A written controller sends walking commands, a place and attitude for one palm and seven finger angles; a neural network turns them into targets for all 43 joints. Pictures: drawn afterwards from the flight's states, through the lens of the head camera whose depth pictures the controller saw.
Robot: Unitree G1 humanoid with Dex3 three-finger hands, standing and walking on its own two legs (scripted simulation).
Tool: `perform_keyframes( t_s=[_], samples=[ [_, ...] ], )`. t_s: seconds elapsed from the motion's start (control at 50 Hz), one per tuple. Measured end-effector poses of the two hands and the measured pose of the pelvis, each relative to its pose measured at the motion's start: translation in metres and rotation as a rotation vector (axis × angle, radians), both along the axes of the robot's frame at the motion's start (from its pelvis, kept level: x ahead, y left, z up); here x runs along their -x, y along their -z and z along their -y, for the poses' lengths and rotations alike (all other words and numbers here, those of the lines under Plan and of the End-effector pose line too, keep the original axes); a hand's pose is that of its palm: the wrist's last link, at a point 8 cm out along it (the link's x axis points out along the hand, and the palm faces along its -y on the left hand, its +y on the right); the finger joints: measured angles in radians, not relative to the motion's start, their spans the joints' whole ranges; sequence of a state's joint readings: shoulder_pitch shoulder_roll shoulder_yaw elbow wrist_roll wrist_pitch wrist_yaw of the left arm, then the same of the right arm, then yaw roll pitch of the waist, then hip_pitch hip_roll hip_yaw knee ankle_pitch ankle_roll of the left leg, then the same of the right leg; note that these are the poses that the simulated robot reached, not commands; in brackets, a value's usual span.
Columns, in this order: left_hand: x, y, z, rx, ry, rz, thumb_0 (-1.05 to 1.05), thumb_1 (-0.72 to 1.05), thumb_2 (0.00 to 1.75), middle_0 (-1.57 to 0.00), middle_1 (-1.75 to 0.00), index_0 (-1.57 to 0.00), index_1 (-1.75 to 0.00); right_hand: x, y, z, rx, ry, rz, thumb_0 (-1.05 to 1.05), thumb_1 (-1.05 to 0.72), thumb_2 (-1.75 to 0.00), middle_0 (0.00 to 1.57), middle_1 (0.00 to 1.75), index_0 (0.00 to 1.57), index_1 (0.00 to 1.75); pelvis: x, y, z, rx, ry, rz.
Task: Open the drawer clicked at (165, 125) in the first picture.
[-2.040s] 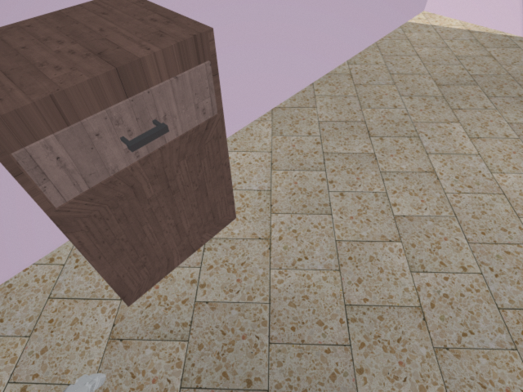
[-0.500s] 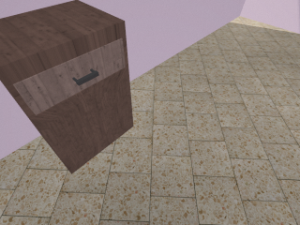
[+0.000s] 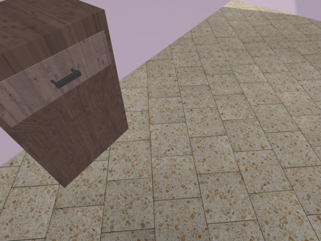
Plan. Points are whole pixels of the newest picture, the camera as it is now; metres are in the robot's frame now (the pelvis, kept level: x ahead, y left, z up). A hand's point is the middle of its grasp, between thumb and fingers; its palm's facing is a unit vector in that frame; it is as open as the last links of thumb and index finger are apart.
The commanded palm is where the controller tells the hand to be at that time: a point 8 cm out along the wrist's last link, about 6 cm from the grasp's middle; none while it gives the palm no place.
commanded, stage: walk to a spot facing it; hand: left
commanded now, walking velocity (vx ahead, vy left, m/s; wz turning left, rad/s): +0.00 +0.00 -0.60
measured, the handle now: (65, 77) +0.71 +0.47 -0.06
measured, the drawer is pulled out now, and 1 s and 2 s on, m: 0.00 0.00 0.00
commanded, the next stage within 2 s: turn to face it in 1.78 s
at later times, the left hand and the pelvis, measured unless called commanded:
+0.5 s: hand out of the picture +0.06 +0.22 -0.16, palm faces -0.14 -0.97 -0.20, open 7.4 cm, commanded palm none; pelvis +0.01 +0.02 +0.01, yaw -14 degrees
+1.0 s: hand (165, 176) +0.35 +0.02 -0.17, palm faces -0.63 -0.77 -0.14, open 7.4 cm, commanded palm none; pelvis +0.13 -0.05 -0.01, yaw -34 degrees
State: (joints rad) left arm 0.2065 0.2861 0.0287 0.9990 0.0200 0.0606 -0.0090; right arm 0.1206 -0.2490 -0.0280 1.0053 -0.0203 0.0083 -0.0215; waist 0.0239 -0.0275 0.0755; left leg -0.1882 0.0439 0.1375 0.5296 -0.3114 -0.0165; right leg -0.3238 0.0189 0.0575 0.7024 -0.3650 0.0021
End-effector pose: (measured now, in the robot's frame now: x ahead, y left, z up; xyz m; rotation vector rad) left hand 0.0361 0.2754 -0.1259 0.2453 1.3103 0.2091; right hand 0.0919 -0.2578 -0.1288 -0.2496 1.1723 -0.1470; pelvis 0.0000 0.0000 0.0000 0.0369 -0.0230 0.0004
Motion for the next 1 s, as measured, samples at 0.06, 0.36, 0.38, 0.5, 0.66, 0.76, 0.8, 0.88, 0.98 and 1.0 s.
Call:
perform_keyframes(
  t_s=[0.06,0.36,0.38,0.5,0.66,0.76,0.8,0.88,0.98,1.0],
  samples=[
    [-0.003,0.005,0.017,0.01,0.02,0.008,0.01,0.9,0.9,-0.2,-0.3,-0.2,-0.3,0.017,0.018,0.005,-0.032,0.037,-0.02,0.01,-0.9,-0.9,0.2,0.3,0.2,0.3,0.001,0.009,0.009,0.0,0.034,0.007],
    [-0.001,-0.003,0.045,0.085,0.096,-0.016,0.01,0.9,0.9,-0.21,-0.3,-0.2,-0.3,0.058,-0.007,0.011,-0.024,0.181,-0.03,0.01,-0.91,-0.9,0.2,0.3,0.2,0.3,0.007,-0.01,0.005,0.02,0.161,-0.042],
    [-0.003,-0.003,0.041,0.087,0.104,-0.013,0.01,0.9,0.9,-0.21,-0.3,-0.2,-0.3,0.057,-0.01,0.01,-0.019,0.188,-0.018,0.01,-0.91,-0.9,0.2,0.3,0.2,0.3,0.005,-0.011,0.002,0.021,0.171,-0.044],
    [-0.03,0.007,0.008,0.095,0.155,-0.002,0.01,0.9,0.9,-0.21,-0.3,-0.2,-0.3,0.049,-0.024,-0.008,0.03,0.24,0.085,0.01,-0.91,-0.9,0.2,0.3,0.2,0.3,-0.008,-0.006,-0.024,0.039,0.249,-0.052],
    [-0.125,-0.001,-0.004,0.111,0.3,0.072,0.01,0.9,0.9,-0.2,-0.3,-0.2,-0.3,0.103,-0.034,-0.045,0.039,0.381,0.006,0.01,-0.91,-0.9,0.2,0.3,0.2,0.3,-0.037,-0.016,-0.036,0.066,0.345,-0.035],
    [-0.185,-0.004,0.023,0.12,0.404,0.097,0.01,0.91,0.9,-0.2,-0.3,-0.19,-0.3,0.143,-0.027,-0.07,-0.005,0.512,-0.116,0.01,-0.9,-0.9,0.2,0.3,0.2,0.3,-0.06,-0.016,-0.028,0.063,0.423,-0.036],
    [-0.208,-0.002,0.043,0.131,0.454,0.088,0.01,0.91,0.9,-0.2,-0.3,-0.19,-0.3,0.157,-0.023,-0.082,-0.03,0.568,-0.168,0.01,-0.9,-0.9,0.2,0.3,0.2,0.3,-0.07,-0.015,-0.022,0.061,0.454,-0.036],
    [-0.257,0.004,0.1,0.165,0.571,0.077,0.01,0.91,0.9,-0.2,-0.3,-0.19,-0.3,0.183,-0.018,-0.104,-0.091,0.681,-0.284,0.01,-0.91,-0.9,0.2,0.3,0.2,0.3,-0.091,-0.009,-0.003,0.056,0.514,-0.036],
    [-0.323,0.015,0.196,0.215,0.72,0.124,0.01,0.91,0.9,-0.2,-0.3,-0.19,-0.3,0.201,-0.011,-0.12,-0.185,0.809,-0.438,0.01,-0.91,-0.9,0.2,0.3,0.2,0.3,-0.121,0.006,0.035,0.053,0.579,-0.043],
    [-0.335,0.017,0.215,0.223,0.743,0.148,0.01,0.91,0.9,-0.2,-0.3,-0.19,-0.3,0.202,-0.008,-0.119,-0.204,0.829,-0.464,0.01,-0.91,-0.9,0.2,0.3,0.2,0.3,-0.127,0.011,0.045,0.052,0.591,-0.041]
  ],
)
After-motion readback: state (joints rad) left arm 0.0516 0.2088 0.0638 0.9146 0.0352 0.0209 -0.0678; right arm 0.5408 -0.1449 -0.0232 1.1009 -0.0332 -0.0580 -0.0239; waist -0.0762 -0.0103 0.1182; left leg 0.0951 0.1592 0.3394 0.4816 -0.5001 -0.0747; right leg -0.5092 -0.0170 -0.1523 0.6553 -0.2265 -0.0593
